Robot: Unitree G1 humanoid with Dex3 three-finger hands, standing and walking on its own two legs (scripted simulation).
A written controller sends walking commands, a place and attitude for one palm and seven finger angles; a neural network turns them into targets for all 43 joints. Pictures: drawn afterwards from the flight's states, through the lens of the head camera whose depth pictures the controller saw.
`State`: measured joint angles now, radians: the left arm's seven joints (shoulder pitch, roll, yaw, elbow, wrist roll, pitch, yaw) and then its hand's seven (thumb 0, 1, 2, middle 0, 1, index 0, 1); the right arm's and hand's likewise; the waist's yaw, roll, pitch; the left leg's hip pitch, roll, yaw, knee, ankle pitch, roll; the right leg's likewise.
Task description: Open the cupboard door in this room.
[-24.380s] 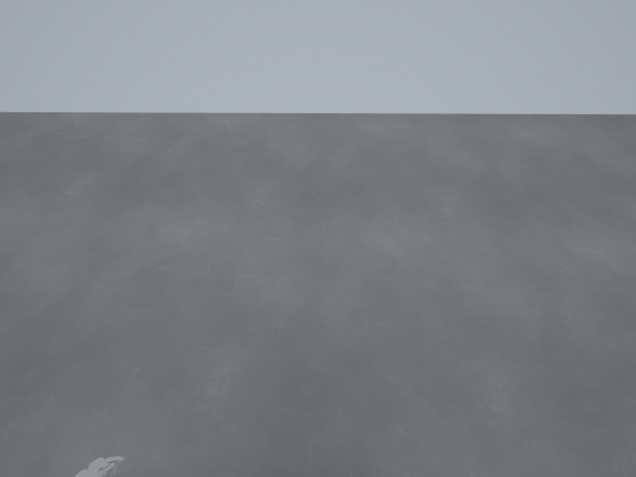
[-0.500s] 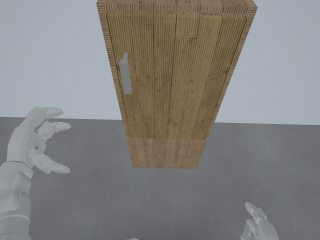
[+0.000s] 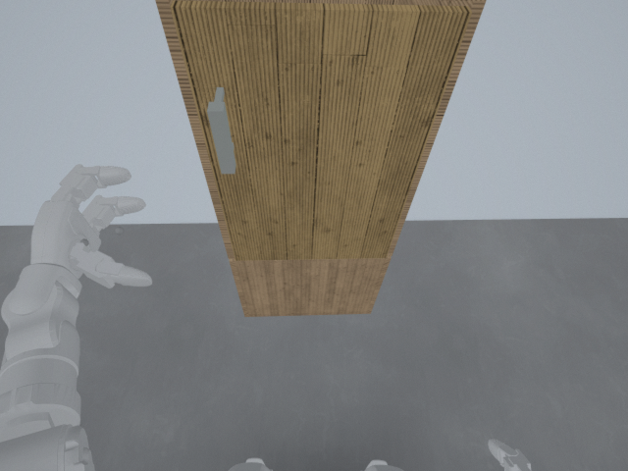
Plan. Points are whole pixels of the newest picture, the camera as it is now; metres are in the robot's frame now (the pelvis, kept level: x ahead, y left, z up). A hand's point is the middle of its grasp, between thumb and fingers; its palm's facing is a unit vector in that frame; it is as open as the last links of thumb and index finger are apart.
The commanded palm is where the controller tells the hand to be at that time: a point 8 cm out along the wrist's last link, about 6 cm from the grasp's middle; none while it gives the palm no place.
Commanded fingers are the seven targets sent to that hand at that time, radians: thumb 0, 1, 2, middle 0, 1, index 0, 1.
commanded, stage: move the hooked fingers beside the handle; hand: left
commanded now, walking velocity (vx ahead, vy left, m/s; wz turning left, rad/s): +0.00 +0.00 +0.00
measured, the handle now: (224, 131) +0.58 +0.16 +0.08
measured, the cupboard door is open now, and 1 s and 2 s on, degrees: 0 0 0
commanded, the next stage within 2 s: slide the fingers in behind the handle in 1.76 s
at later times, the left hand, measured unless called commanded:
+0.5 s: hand (162, 188) +0.45 +0.22 +0.09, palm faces +0.05 -1.00 -0.01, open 14.0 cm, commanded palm +0.43 +0.27 +0.08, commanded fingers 0.00 -0.50 0.30 -0.30 -1.20 -0.30 -1.20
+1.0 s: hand (189, 151) +0.52 +0.20 +0.09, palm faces +0.06 -1.00 -0.01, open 13.9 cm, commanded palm +0.49 +0.26 +0.08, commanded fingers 0.00 -0.50 0.30 -0.30 -1.20 -0.30 -1.20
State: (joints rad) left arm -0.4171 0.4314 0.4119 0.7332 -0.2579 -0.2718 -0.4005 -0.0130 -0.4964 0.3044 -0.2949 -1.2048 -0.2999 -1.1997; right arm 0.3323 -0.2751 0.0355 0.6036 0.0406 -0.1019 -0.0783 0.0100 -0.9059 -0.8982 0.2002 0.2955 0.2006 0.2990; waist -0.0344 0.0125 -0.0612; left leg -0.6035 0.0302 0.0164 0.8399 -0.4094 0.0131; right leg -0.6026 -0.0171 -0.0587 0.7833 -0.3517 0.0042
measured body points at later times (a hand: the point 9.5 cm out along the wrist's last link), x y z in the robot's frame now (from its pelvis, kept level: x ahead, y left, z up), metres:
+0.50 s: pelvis +0.00 +0.00 -0.01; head +0.07 +0.01 +0.44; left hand +0.44 +0.28 +0.09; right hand +0.06 -0.26 -0.12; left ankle +0.00 +0.11 -0.70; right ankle +0.02 -0.13 -0.70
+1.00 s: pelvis +0.00 +0.00 -0.02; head +0.12 +0.01 +0.42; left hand +0.51 +0.26 +0.09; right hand -0.02 -0.27 -0.12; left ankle +0.00 +0.11 -0.70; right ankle +0.02 -0.13 -0.70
